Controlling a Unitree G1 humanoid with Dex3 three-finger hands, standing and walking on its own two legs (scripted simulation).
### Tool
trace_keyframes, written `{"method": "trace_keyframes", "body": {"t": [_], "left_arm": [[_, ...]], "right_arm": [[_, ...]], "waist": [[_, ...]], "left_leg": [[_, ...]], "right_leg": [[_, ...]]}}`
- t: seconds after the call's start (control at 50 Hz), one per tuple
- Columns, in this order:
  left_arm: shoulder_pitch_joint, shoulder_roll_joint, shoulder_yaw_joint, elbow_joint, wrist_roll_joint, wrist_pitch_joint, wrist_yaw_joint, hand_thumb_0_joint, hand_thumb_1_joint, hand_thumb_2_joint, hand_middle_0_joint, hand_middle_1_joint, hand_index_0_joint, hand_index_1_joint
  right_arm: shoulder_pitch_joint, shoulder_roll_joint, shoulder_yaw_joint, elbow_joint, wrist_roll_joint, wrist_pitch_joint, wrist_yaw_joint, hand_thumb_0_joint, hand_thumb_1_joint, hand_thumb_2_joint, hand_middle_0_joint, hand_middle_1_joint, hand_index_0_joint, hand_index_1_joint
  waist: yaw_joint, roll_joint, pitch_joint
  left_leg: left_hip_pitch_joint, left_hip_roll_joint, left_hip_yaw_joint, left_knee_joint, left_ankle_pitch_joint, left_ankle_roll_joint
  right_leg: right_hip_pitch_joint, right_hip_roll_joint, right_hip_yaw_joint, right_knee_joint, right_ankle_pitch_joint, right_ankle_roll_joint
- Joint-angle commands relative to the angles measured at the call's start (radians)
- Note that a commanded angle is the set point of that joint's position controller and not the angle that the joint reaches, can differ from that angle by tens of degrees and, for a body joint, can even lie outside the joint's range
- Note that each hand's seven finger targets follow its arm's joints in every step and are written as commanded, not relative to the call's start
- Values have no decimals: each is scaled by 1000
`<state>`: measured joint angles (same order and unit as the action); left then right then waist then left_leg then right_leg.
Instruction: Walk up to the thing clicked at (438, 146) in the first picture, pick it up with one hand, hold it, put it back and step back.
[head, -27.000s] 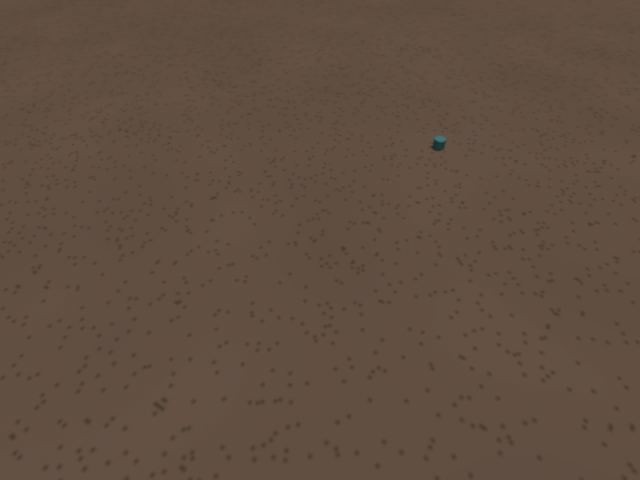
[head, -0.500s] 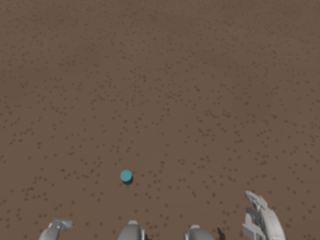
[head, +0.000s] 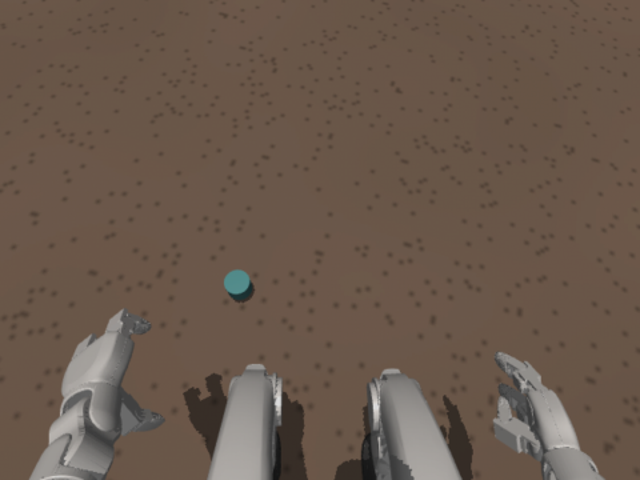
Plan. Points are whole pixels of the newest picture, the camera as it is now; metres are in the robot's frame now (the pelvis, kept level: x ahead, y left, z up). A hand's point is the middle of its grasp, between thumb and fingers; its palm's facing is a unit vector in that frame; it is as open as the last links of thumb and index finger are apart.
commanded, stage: rise first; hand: left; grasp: from above
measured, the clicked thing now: (238, 285) +0.52 +0.21 -0.52
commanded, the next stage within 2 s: none
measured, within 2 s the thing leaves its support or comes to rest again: neither
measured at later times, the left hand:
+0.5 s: hand (180, 321) +0.37 +0.27 -0.30, palm faces -0.46 -0.11 -0.88, open 13.7 cm
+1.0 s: hand (195, 301) +0.43 +0.26 -0.37, palm faces -0.46 -0.01 -0.89, open 13.9 cm
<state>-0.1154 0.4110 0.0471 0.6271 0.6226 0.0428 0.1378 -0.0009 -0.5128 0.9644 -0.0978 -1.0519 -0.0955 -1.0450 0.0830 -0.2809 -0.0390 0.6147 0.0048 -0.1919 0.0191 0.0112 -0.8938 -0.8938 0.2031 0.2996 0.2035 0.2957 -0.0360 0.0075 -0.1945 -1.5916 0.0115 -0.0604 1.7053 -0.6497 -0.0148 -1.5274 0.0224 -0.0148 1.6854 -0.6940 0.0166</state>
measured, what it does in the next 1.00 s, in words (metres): lowers itself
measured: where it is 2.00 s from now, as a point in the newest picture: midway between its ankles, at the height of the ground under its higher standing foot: outside the picture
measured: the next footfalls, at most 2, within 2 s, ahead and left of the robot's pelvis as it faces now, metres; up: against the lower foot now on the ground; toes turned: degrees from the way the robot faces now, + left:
none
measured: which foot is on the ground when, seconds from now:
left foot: down 0.00-1.00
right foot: down 0.00-1.00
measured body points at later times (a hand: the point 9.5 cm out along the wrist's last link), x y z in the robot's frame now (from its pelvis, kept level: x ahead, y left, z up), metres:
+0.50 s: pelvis -0.05 +0.00 -0.15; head +0.17 +0.03 +0.24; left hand +0.39 +0.27 -0.25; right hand +0.02 -0.28 -0.27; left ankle +0.05 +0.12 -0.52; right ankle +0.04 -0.13 -0.52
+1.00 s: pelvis -0.04 +0.00 -0.20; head +0.19 +0.05 +0.18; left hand +0.45 +0.26 -0.32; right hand +0.00 -0.27 -0.31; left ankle +0.05 +0.12 -0.52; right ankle +0.04 -0.13 -0.52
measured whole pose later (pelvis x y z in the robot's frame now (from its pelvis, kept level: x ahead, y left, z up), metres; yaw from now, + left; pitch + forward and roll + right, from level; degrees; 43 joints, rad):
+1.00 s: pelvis -0.04 +0.00 -0.20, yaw -6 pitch +34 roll -8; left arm -0.93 0.73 0.07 1.41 1.26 -0.21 0.37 0.00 -0.49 0.98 -0.12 -0.98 -0.12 -0.97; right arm 0.13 -0.24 0.05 0.75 -0.13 -0.05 0.11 0.00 -0.91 -0.90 0.20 0.30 0.20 0.29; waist -0.21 -0.03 -0.07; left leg -2.29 0.01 -0.15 2.35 -0.66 -0.02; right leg -2.19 0.07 -0.08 2.29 -0.70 0.04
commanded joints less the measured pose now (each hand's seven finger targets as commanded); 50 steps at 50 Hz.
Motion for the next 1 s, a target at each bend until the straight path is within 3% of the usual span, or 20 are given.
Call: {"method": "trace_keyframes", "body": {"t": [0.0,0.04,0.1,0.18,0.2,0.28,0.32,0.42,0.44,0.46,0.54,0.56,0.58,0.66,0.7,0.76,0.8,0.88,0.9,0.98], "left_arm": [[-227,229,83,-3,101,-52,48,0,-539,997,-85,-1058,-82,-1063],[-322,228,61,54,138,-71,50,0,-502,991,-90,-1046,-88,-1050],[-461,286,66,128,203,-113,61,0,-431,945,-147,-980,-144,-985],[-596,347,72,212,284,-164,93,0,-431,948,-143,-984,-143,-986],[-649,389,87,213,303,-177,103,0,-445,961,-137,-988,-136,-991],[-744,410,78,312,373,-204,132,0,-457,965,-130,-988,-132,-989],[-777,453,96,327,404,-211,150,0,-470,972,-123,-986,-125,-986],[-865,450,70,416,473,-220,179,0,-500,989,-99,-995,-103,-991],[-929,475,72,370,477,-229,186,0,-505,995,-109,-975,-108,-978],[-898,471,69,459,497,-225,189,0,-511,1001,-110,-965,-106,-971],[-992,495,54,472,548,-242,207,0,-520,1009,-119,-932,-108,-945],[-964,508,62,535,564,-240,213,0,-522,1011,-104,-947,-97,-954],[-1010,497,48,496,568,-247,216,0,-518,1006,-111,-941,-103,-949],[-1046,515,42,568,605,-260,230,0,-503,993,-124,-931,-117,-938],[-1054,523,43,588,620,-266,238,0,-495,982,-119,-945,-118,-946],[-1081,521,43,626,620,-267,251,0,-490,972,-115,-957,-118,-953],[-1116,537,49,603,619,-266,259,0,-505,983,-99,-977,-103,-972],[-1125,544,47,645,626,-259,267,0,-516,988,-93,-984,-96,-980],[-1145,567,58,634,624,-259,270,0,-525,995,-89,-988,-92,-985],[-1149,581,68,650,621,-251,278,0,-526,992,-76,-1007,-84,-998]], "right_arm": [[87,-165,-76,-48,2,-19,0,0,-882,-898,200,300,200,300],[93,-162,-78,-34,-3,-12,7,0,-858,-892,199,300,200,300],[128,-161,-84,10,-10,4,14,0,-853,-890,200,300,200,300],[152,-164,-81,32,-22,26,23,0,-856,-892,200,300,200,300],[147,-166,-80,24,-26,33,26,0,-860,-893,200,300,200,300],[183,-167,-78,55,-42,60,32,0,-871,-896,200,300,200,300],[177,-169,-75,55,-49,75,33,0,-879,-897,200,300,200,300],[218,-178,-69,100,-65,105,39,0,-894,-900,200,299,200,299],[198,-171,-64,82,-69,109,41,0,-897,-901,200,300,200,299],[226,-177,-62,111,-73,115,41,0,-899,-902,200,299,200,299],[217,-183,-50,108,-83,127,49,0,-900,-902,200,299,200,299],[229,-187,-47,124,-86,132,50,0,-898,-900,200,299,200,299],[210,-181,-43,103,-88,132,51,0,-899,-901,200,299,200,299],[236,-190,-32,133,-105,141,59,0,-899,-901,200,299,200,299],[224,-194,-27,129,-109,140,62,0,-901,-901,200,299,200,299],[245,-199,-18,139,-121,140,67,0,-901,-901,200,299,200,299],[240,-199,-11,135,-125,138,70,0,-901,-901,200,299,200,299],[250,-207,1,131,-133,141,79,0,-903,-902,200,299,200,299],[242,-207,3,126,-131,140,79,0,-904,-902,200,300,200,300],[246,-207,18,122,-140,141,84,0,-902,-901,200,300,200,299]], "waist": [[8,89,-494],[-3,76,-504],[-12,48,-526],[-18,23,-584],[-16,31,-605],[-37,57,-588],[-23,79,-591],[-74,147,-572],[-73,170,-583],[-84,152,-565],[-100,196,-542],[-102,193,-523],[-102,211,-535],[-133,206,-514],[-125,249,-527],[-154,237,-519],[-145,270,-544],[-172,265,-539],[-157,273,-548],[-175,269,-537]], "left_leg": [[300,-13,14,-121,255,29],[220,-18,28,-67,203,32],[120,-20,44,10,145,37],[22,-20,59,110,156,45],[18,-21,59,121,158,43],[-47,-21,58,171,104,46],[-47,-21,54,180,69,43],[-29,-15,27,209,47,38],[-36,-18,30,220,56,38],[-59,-17,31,236,52,41],[-78,-17,20,264,60,38],[-91,-17,20,273,43,40],[-82,-19,21,275,52,36],[-114,-16,17,315,65,40],[-86,-13,9,316,71,33],[-112,-11,9,351,90,37],[-97,-9,10,357,107,34],[-122,-7,8,385,130,37],[-123,-6,10,386,128,37],[-169,-3,15,416,121,42]], "right_leg": [[71,21,-25,-109,262,-52],[39,23,-25,-82,227,-50],[10,26,-23,-47,180,-46],[1,28,-19,8,187,-39],[-5,29,-23,26,181,-41],[-82,35,-36,72,124,-44],[-128,39,-48,95,77,-50],[-253,40,-90,179,81,-57],[-247,39,-89,191,87,-59],[-260,40,-91,195,88,-57],[-329,41,-106,247,100,-64],[-348,42,-108,251,85,-64],[-351,42,-110,258,93,-66],[-376,42,-118,289,116,-63],[-406,41,-125,314,119,-66],[-406,42,-132,329,148,-60],[-407,43,-134,340,162,-61],[-396,49,-144,357,195,-57],[-395,50,-142,363,190,-58],[-379,53,-143,367,194,-52]]}}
